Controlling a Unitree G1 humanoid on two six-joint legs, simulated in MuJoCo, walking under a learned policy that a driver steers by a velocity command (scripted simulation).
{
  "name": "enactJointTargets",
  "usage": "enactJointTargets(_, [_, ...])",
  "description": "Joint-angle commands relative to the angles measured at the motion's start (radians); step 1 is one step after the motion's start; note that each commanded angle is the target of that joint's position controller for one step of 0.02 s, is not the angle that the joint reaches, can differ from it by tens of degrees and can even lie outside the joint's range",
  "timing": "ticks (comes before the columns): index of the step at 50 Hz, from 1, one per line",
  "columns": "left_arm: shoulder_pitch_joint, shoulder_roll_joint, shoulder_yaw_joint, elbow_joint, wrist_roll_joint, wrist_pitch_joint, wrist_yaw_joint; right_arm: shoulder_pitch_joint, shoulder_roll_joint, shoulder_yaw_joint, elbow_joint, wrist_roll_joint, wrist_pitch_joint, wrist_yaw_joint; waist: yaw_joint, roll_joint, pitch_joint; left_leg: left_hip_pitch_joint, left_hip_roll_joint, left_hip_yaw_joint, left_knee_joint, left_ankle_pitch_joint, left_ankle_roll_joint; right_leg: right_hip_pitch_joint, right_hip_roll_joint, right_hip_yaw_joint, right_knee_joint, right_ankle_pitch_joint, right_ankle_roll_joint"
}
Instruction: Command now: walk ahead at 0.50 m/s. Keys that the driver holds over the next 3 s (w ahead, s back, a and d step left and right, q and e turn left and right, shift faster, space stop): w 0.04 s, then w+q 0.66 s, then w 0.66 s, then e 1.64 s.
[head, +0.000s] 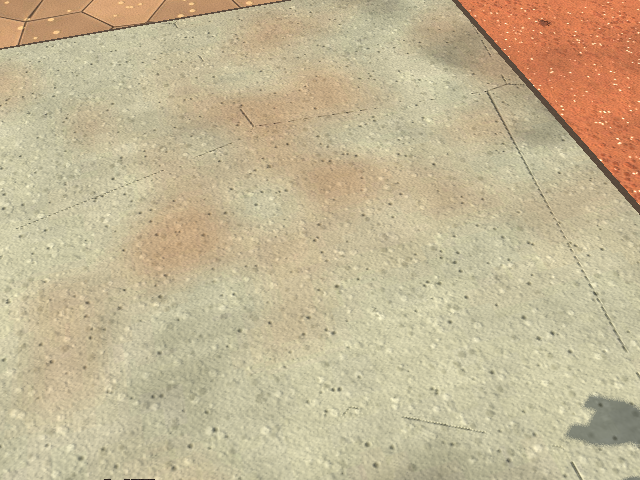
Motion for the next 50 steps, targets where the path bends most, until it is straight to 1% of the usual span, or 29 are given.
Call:
enactJointTargets(1, [0.000, 0.128, 0.036, -0.065, -0.003, -0.022, -0.011, -0.002, -0.180, -0.040, -0.033, 0.002, 0.011, -0.008, 0.086, 0.114, 0.011, 0.018, 0.309, -0.117, 0.099, 0.623, 0.138, 0.096, 0.039, -0.026, -0.039, -0.098, -0.044])
enactJointTargets(2, [0.148, 0.167, 0.059, -0.019, -0.001, -0.022, -0.007, -0.018, -0.165, -0.034, -0.040, -0.002, 0.018, -0.008, 0.160, 0.107, -0.078, -0.015, 0.261, -0.078, 0.272, 0.753, 0.114, 0.293, 0.072, -0.053, -0.054, -0.092, -0.072])
enactJointTargets(3, [0.341, 0.237, 0.083, 0.024, 0.012, -0.022, 0.002, -0.009, -0.124, -0.014, -0.063, -0.014, 0.018, -0.007, 0.226, 0.046, -0.225, -0.204, 0.203, -0.045, 0.554, 0.600, 0.081, 0.614, -0.054, 0.084, -0.016, -0.078, -0.133])
enactJointTargets(4, [0.448, 0.326, 0.106, 0.051, 0.019, -0.014, 0.003, 0.119, 0.008, 0.024, -0.068, -0.014, -0.003, 0.005, 0.185, -0.200, -0.377, -0.637, 0.017, -0.013, 0.953, 0.077, 0.005, 1.010, -0.311, 0.553, -0.093, -0.276, -0.290])
enactJointTargets(5, [0.449, 0.229, 0.077, 0.044, 0.019, -0.014, 0.003, 0.082, -0.057, 0.011, -0.053, 0.007, -0.027, 0.007, 0.212, -0.171, -0.405, -0.748, 0.011, -0.188, 1.087, -0.249, 0.023, 1.009, -0.336, 0.721, -0.213, -0.350, -0.277])
enactJointTargets(6, [0.362, 0.181, 0.061, 0.034, 0.016, -0.018, 0.007, -0.017, -0.144, -0.016, -0.085, 0.039, -0.038, 0.007, 0.197, -0.126, -0.242, -0.823, 0.064, -0.197, 1.129, -0.188, 0.043, 0.873, -0.307, 0.553, -0.228, -0.333, -0.216])
enactJointTargets(7, [0.268, 0.150, 0.049, 0.014, 0.017, -0.021, 0.008, -0.071, -0.147, -0.018, -0.099, 0.040, -0.039, 0.000, 0.162, -0.064, -0.152, -0.799, 0.123, -0.168, 1.089, -0.089, 0.046, 0.717, -0.273, 0.409, -0.256, -0.251, -0.184])
enactJointTargets(8, [0.208, 0.114, 0.040, 0.011, 0.020, -0.024, 0.005, -0.095, -0.133, -0.025, -0.099, 0.027, -0.031, -0.008, 0.134, -0.029, -0.083, -0.760, 0.157, -0.160, 1.025, -0.021, 0.042, 0.590, -0.233, 0.305, -0.299, -0.197, -0.163])
enactJointTargets(10, [0.167, 0.082, 0.034, 0.021, 0.033, -0.033, 0.001, -0.050, -0.086, -0.030, -0.084, 0.021, 0.001, -0.009, 0.081, -0.069, -0.040, -0.649, 0.194, -0.165, 0.961, 0.054, 0.036, 0.455, -0.178, 0.167, -0.363, -0.142, -0.136])
enactJointTargets(12, [0.180, 0.099, 0.041, 0.039, 0.037, -0.039, 0.006, -0.046, -0.055, -0.030, -0.087, 0.022, 0.023, -0.008, 0.065, -0.053, -0.010, -0.662, 0.197, -0.162, 0.939, 0.101, 0.028, 0.415, -0.168, 0.077, -0.395, -0.060, -0.144])
enactJointTargets(14, [0.199, 0.118, 0.048, 0.052, 0.040, -0.040, 0.018, -0.096, -0.058, -0.035, -0.112, 0.016, 0.032, -0.009, 0.067, -0.033, 0.017, -0.732, 0.195, -0.178, 0.875, 0.184, 0.017, 0.429, -0.168, 0.016, -0.411, -0.003, -0.148])
enactJointTargets(17, [0.215, 0.130, 0.051, 0.059, 0.040, -0.034, 0.036, -0.173, -0.053, -0.037, -0.145, 0.007, 0.025, 0.002, 0.081, -0.022, 0.036, -0.770, 0.183, -0.165, 0.706, 0.329, 0.006, 0.465, -0.155, -0.069, -0.423, 0.032, -0.134])
enactJointTargets(20, [0.247, 0.151, 0.055, 0.065, 0.031, -0.025, 0.049, -0.282, -0.033, -0.026, -0.187, 0.001, 0.020, 0.022, 0.117, -0.004, 0.067, -0.758, 0.173, -0.090, 0.554, 0.409, 0.009, 0.500, -0.158, -0.137, -0.435, 0.038, -0.121])
enactJointTargets(23, [0.312, 0.163, 0.062, 0.085, 0.021, -0.006, 0.055, -0.374, -0.022, -0.017, -0.239, 0.001, 0.020, 0.041, 0.150, 0.012, 0.097, -0.814, 0.165, -0.051, 0.472, 0.373, 0.028, 0.626, -0.195, -0.170, -0.395, 0.098, -0.120])
enactJointTargets(25, [0.327, 0.174, 0.068, 0.090, 0.013, 0.012, 0.055, -0.407, -0.025, -0.017, -0.273, 0.005, 0.021, 0.055, 0.149, 0.005, 0.101, -0.827, 0.150, -0.019, 0.443, 0.298, 0.047, 0.701, -0.219, -0.190, -0.343, 0.192, -0.112])
enactJointTargets(28, [0.285, 0.217, 0.080, 0.068, 0.004, 0.033, 0.064, -0.345, -0.072, -0.039, -0.295, 0.009, 0.026, 0.069, 0.080, -0.051, 0.023, -0.649, 0.061, 0.070, 0.439, 0.155, 0.099, 0.731, -0.221, -0.232, -0.159, 0.649, -0.081])
enactJointTargets(29, [0.268, 0.230, 0.083, 0.060, 0.004, 0.041, 0.067, -0.249, -0.108, -0.059, -0.280, 0.014, 0.028, 0.068, 0.021, -0.064, -0.035, -0.518, 0.020, 0.088, 0.434, 0.121, 0.125, 0.711, -0.210, -0.241, -0.015, 0.757, -0.067])
enactJointTargets(30, [0.245, 0.231, 0.080, 0.050, -0.001, 0.044, 0.067, -0.091, -0.165, -0.091, -0.243, 0.016, 0.028, 0.058, -0.066, -0.044, -0.119, -0.280, -0.019, 0.078, 0.356, 0.183, 0.164, 0.621, -0.171, -0.258, 0.199, 0.701, -0.035])
enactJointTargets(31, [0.259, 0.196, 0.067, 0.026, 0.019, 0.033, 0.065, 0.044, -0.261, -0.125, -0.214, 0.012, 0.039, 0.032, -0.104, 0.092, -0.208, 0.015, 0.126, -0.174, 0.320, 0.174, 0.224, 0.361, -0.115, -0.259, 0.520, 0.306, 0.013])
enactJointTargets(32, [0.334, 0.052, 0.025, -0.028, 0.030, -0.004, 0.046, -0.015, -0.334, -0.130, -0.244, 0.014, 0.031, 0.028, 0.025, 0.311, -0.305, 0.318, 0.370, -0.785, 0.172, 0.051, 0.438, -0.072, 0.129, -0.110, 0.889, -0.579, 0.074])
enactJointTargets(33, [0.223, 0.136, 0.037, -0.052, -0.011, -0.054, 0.027, 0.026, -0.252, -0.102, -0.250, -0.002, 0.023, 0.032, -0.046, 0.184, -0.363, 0.347, 0.389, -0.869, 0.064, 0.012, 0.419, -0.188, 0.102, 0.102, 0.941, -0.587, 0.040])
enactJointTargets(34, [0.148, 0.156, 0.042, -0.078, -0.041, -0.073, 0.019, -0.006, -0.193, -0.087, -0.247, -0.008, 0.011, 0.030, -0.041, 0.141, -0.234, 0.254, 0.358, -0.706, 0.070, 0.077, 0.368, -0.244, 0.052, 0.098, 0.898, -0.511, 0.010])
enactJointTargets(35, [0.144, 0.147, 0.041, -0.072, -0.025, -0.077, 0.026, -0.081, -0.156, -0.077, -0.259, -0.002, 0.001, 0.034, 0.017, 0.033, -0.135, 0.085, 0.309, -0.572, 0.072, 0.189, 0.325, -0.200, 0.002, 0.094, 0.786, -0.432, 0.004])
enactJointTargets(36, [0.154, 0.161, 0.052, -0.053, 0.003, -0.067, 0.034, -0.149, -0.110, -0.062, -0.273, -0.001, -0.002, 0.031, 0.055, 0.018, -0.100, -0.043, 0.274, -0.463, 0.065, 0.289, 0.292, -0.122, -0.036, 0.084, 0.694, -0.391, 0.011])
enactJointTargets(37, [0.183, 0.164, 0.057, -0.045, 0.010, -0.050, 0.033, -0.183, -0.094, -0.054, -0.289, -0.011, -0.003, 0.027, 0.085, 0.035, -0.081, -0.134, 0.254, -0.412, 0.043, 0.355, 0.284, -0.051, -0.057, 0.083, 0.655, -0.362, 0.019])
enactJointTargets(39, [0.201, 0.137, 0.056, -0.045, 0.021, -0.024, 0.032, -0.174, -0.111, -0.054, -0.284, -0.010, -0.007, 0.019, 0.104, 0.041, -0.063, -0.223, 0.238, -0.353, 0.008, 0.454, 0.284, -0.002, -0.065, 0.060, 0.576, -0.329, 0.047])
enactJointTargets(42, [0.113, 0.108, 0.045, -0.077, 0.029, -0.009, 0.036, -0.119, -0.149, -0.061, -0.259, -0.008, -0.012, 0.001, 0.080, 0.059, -0.023, -0.257, 0.207, -0.262, -0.023, 0.533, 0.264, -0.041, -0.059, 0.034, 0.400, -0.175, 0.079])
enactJointTargets(46, [-0.014, 0.085, 0.031, -0.107, 0.019, -0.017, 0.023, -0.069, -0.149, -0.057, -0.237, -0.003, -0.006, -0.006, 0.022, 0.091, 0.000, -0.251, 0.158, -0.186, -0.025, 0.430, 0.197, 0.010, -0.010, 0.007, 0.113, 0.093, 0.068])
enactJointTargets(50, [-0.107, 0.099, 0.029, -0.141, 0.008, -0.027, 0.004, -0.007, -0.151, -0.054, -0.200, -0.001, -0.003, -0.005, -0.016, 0.108, 0.041, -0.133, 0.219, -0.236, 0.003, 0.363, 0.193, -0.032, 0.013, 0.012, 0.003, 0.101, 0.037])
